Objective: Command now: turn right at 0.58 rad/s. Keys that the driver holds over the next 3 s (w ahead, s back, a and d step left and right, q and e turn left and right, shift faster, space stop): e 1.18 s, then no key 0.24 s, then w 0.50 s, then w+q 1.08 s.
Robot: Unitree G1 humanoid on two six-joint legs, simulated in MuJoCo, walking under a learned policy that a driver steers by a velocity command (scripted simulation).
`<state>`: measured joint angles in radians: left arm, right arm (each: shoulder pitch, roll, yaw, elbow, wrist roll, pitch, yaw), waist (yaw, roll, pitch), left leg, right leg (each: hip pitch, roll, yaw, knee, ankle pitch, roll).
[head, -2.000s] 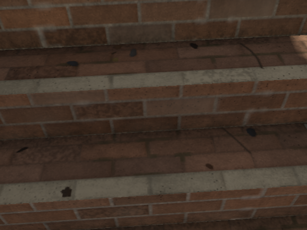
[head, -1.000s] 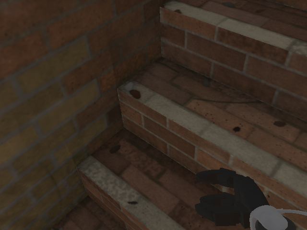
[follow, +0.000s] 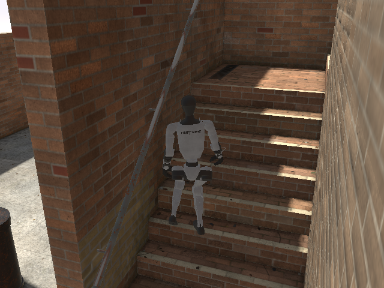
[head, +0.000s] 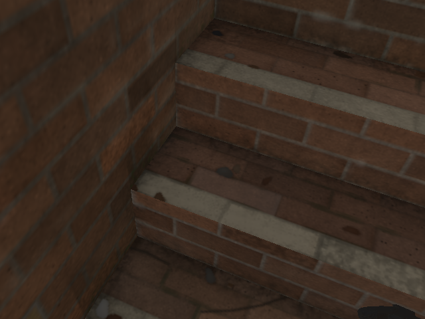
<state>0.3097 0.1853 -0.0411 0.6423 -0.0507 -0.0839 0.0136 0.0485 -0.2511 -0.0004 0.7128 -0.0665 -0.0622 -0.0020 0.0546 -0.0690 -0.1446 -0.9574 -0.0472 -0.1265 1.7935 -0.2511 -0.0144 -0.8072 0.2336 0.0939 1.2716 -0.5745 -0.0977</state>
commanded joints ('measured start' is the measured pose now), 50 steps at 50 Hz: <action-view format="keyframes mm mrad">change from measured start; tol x64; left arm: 1 -49 102 11 -186 -30 -3 23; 50 -312 88 51 94 60 2 -98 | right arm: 1 -69 -96 -28 -131 9 -25 20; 50 161 -39 -67 -12 20 22 16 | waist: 1 -10 -37 -64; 50 -185 47 55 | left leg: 1 -32 -3 -10 -34 -20 -35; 9 538 44 -12 -989 208 -18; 15 1447 591 -151 -1163 1867 555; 21 870 376 13 -1615 134 268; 31 698 377 262 -1789 6 184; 39 1197 381 356 -1422 1565 240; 42 291 -30 89 -439 -30 -5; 50 3 56 -55 145 229 55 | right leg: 1 172 -237 520 -262 624 -186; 10 -252 -84 427 -56 134 -73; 16 -1017 -108 75 1334 -253 153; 39 -81 -236 -272 -14 152 -50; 42 752 -447 705 -686 724 -336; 50 114 -291 369 -806 245 -129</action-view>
